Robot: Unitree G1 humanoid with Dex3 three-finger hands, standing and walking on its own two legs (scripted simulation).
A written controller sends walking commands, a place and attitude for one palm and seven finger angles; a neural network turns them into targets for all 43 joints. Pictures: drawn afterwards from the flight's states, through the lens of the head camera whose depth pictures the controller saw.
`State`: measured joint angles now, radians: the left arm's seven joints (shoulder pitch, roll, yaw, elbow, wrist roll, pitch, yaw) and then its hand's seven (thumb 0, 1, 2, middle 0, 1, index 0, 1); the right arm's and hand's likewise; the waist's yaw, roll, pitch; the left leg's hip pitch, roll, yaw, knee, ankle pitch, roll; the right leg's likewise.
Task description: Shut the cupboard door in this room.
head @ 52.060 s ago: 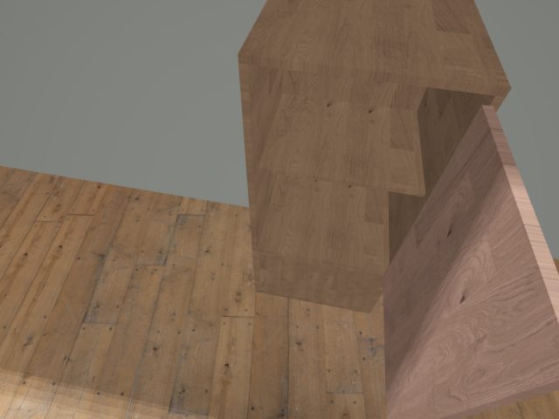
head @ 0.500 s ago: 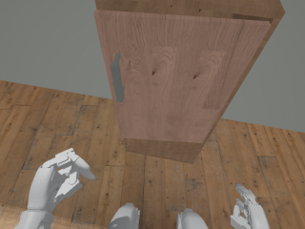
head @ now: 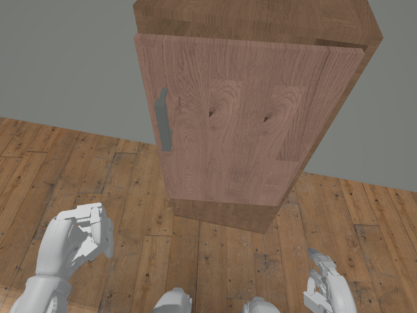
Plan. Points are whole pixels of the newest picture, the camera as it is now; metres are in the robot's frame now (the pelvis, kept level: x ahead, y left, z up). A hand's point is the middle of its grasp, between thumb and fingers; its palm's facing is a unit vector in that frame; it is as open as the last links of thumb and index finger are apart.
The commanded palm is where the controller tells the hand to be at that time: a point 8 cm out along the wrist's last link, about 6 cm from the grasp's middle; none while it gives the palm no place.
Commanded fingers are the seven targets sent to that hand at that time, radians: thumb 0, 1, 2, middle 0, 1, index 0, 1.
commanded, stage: raise the hand and make a fist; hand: left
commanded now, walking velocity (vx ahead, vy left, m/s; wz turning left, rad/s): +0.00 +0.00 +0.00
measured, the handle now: (165, 121) +0.48 +0.14 +0.07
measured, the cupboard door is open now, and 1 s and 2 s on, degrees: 8 8 8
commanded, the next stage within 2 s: bring the fist close to the handle in 0.40 s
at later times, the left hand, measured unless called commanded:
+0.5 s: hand (115, 243) +0.22 +0.17 +0.06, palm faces +0.00 -1.00 -0.03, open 3.1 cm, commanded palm +0.20 +0.23 +0.07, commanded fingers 0.00 0.90 0.90 -1.30 -1.50 -1.30 -1.50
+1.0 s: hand (147, 201) +0.29 +0.14 +0.07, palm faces -0.03 -1.00 -0.02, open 3.1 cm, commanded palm +0.28 +0.19 +0.07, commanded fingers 0.00 0.90 0.90 -1.30 -1.50 -1.30 -1.50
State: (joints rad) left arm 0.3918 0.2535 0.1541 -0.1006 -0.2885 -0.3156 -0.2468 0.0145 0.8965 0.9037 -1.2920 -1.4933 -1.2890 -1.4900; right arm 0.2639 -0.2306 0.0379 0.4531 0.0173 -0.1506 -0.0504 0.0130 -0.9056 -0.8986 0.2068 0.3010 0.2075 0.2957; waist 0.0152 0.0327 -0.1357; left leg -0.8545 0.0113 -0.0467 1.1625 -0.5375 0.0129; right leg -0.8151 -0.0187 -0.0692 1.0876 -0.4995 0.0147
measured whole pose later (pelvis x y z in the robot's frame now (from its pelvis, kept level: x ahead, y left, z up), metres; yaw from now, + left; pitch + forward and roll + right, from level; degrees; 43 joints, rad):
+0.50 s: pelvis +0.00 -0.01 +0.00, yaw +0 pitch +13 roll -2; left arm 0.39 0.24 0.15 -0.05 -0.30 -0.35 -0.25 0.01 0.90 0.90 -1.30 -1.50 -1.30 -1.50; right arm 0.27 -0.25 0.02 0.47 0.02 -0.15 -0.06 0.01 -0.91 -0.90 0.20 0.30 0.21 0.30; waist 0.01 0.03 -0.14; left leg -0.84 0.02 -0.04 1.15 -0.53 0.00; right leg -0.82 -0.01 -0.07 1.10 -0.50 0.00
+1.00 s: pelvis +0.00 -0.01 +0.01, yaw +0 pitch +13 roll -1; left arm 0.09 0.20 0.07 0.12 -0.20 -0.31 -0.11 0.01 0.90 0.90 -1.30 -1.50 -1.30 -1.50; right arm 0.27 -0.24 0.03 0.51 0.01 -0.12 -0.03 0.01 -0.91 -0.90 0.21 0.30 0.21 0.30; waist -0.02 0.04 -0.13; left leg -0.83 0.01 -0.02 1.11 -0.51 0.00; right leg -0.81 -0.02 -0.05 1.07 -0.48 0.00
